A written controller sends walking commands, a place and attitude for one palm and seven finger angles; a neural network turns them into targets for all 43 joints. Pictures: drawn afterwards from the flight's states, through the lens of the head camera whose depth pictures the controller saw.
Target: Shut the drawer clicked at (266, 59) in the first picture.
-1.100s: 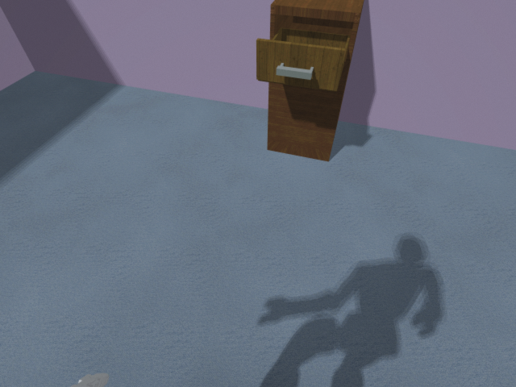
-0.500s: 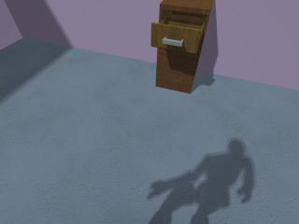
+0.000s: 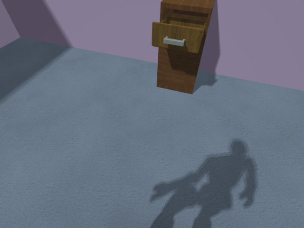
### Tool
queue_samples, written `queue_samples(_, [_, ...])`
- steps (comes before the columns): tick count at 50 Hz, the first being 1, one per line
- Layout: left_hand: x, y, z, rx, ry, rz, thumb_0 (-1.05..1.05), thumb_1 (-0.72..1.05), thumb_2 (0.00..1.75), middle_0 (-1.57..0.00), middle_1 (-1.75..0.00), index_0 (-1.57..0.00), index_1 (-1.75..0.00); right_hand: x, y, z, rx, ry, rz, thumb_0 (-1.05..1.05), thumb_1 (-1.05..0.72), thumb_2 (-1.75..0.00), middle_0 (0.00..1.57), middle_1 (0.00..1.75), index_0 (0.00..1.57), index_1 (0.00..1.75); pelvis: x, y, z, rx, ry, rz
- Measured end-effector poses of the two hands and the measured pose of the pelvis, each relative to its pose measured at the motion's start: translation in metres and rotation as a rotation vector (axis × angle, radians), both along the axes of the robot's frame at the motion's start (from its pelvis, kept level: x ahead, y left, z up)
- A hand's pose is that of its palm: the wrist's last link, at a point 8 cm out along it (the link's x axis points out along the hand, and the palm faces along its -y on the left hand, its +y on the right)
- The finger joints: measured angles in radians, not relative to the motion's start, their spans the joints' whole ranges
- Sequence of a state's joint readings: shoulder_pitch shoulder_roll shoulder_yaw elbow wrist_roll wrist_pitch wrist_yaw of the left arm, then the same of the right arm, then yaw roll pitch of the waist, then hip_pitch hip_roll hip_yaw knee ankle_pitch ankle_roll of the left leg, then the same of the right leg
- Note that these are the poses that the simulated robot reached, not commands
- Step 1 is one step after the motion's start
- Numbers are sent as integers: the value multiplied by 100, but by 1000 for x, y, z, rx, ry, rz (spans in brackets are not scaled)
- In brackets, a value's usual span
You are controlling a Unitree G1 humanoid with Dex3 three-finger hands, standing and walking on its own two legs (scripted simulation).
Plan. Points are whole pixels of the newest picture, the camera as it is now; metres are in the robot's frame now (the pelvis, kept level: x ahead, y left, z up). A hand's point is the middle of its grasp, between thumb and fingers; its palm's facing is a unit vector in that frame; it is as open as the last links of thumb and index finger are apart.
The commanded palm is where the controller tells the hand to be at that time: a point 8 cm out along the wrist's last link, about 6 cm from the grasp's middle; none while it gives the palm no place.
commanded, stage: look at it before walking up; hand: left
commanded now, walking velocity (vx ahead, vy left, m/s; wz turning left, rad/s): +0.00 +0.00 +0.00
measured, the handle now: (174, 40) +1.24 -0.07 -0.08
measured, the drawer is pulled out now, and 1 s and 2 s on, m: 0.29 0.29 0.29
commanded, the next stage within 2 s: walk to a spot facing it in 0.44 s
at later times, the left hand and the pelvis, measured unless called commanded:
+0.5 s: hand out of the picture +0.08 +0.24 -0.16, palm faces -0.02 -0.95 -0.32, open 7.4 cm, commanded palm none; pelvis +0.01 +0.00 +0.00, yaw +0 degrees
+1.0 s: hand out of the picture +0.10 +0.15 -0.19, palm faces -0.02 -0.98 -0.20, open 7.4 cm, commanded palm none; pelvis +0.11 -0.04 -0.02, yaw -5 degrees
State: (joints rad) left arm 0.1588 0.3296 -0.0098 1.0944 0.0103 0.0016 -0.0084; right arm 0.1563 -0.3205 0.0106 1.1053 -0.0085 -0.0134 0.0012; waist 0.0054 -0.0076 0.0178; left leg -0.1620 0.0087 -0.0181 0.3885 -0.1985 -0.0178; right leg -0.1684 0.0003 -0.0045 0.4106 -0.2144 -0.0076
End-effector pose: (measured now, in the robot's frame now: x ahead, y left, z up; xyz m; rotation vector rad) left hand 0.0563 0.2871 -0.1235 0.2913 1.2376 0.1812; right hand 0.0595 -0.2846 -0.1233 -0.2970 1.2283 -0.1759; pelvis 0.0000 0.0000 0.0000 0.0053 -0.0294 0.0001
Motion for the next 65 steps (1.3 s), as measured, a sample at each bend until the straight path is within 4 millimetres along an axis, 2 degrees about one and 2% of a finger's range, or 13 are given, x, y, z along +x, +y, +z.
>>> queue_samples(17, [13,0,2,6,-7,-5,1,91,90,-20,-30,-20,-30,20,-2,3,-4,-19,5,1,-91,-90,20,30,21,30,10,-1,1,-1,4,-4])
queue_samples(31, [18,-3,0,5,-2,1,1,91,90,-20,-30,-20,-30,25,0,1,-1,-12,3,1,-91,-90,20,30,21,30,17,-3,0,-2,5,-10])
queue_samples(36, [8,-19,-14,-48,56,10,1,91,90,-20,-30,-20,-29,13,15,-12,40,22,-30,1,-91,-90,20,30,21,30,33,-2,-5,-2,11,-34])
queue_samples(42, [0,-46,-33,-106,171,7,1,91,90,-20,-30,-20,-29,-13,31,-31,102,100,-127,1,-91,-90,20,30,21,30,64,-9,-16,21,25,-81])
queue_samples(44, [8,-58,-34,-112,203,-8,1,91,90,-20,-30,-20,-29,-23,33,-37,124,133,-172,1,-91,-90,20,30,21,30,75,-16,-18,29,26,-104])
queue_samples(47, [30,-77,-35,-118,187,-9,1,91,90,-20,-30,-20,-29,-38,33,-46,153,221,-211,1,-91,-90,20,30,21,30,94,-28,-23,6,25,-90])
queue_samples(49, [41,-87,-33,-119,144,19,1,91,90,-20,-30,-20,-29,-36,31,-44,168,287,-205,1,-91,-90,20,30,21,30,108,-35,-22,10,28,-81])
queue_samples(51, [45,-96,-28,-118,139,43,1,91,90,-20,-30,-20,-29,-19,27,-39,169,302,-199,1,-91,-90,20,30,21,30,122,-40,-17,19,28,-92])
queue_samples(54, [43,-108,-21,-124,207,49,0,91,90,-20,-30,-20,-29,29,19,-33,166,235,-198,2,-91,-90,20,30,21,30,144,-43,-10,26,32,-118])
queue_samples(60, [47,-121,-13,-147,377,50,0,91,90,-20,-30,-20,-30,160,12,-29,170,1,-182,1,-91,-90,19,30,20,30,195,-41,-9,13,40,-152])
queue_samples(63, [64,-119,-18,-153,424,65,0,91,90,-20,-30,-20,-30,230,16,-28,173,-93,-147,1,-91,-90,19,30,20,30,226,-38,-16,2,38,-160])
queue_samples(65, [83,-114,-26,-153,442,70,1,91,90,-20,-30,-20,-30,273,20,-29,167,-149,-125,1,-91,-90,19,30,20,30,250,-36,-23,0,33,-164])
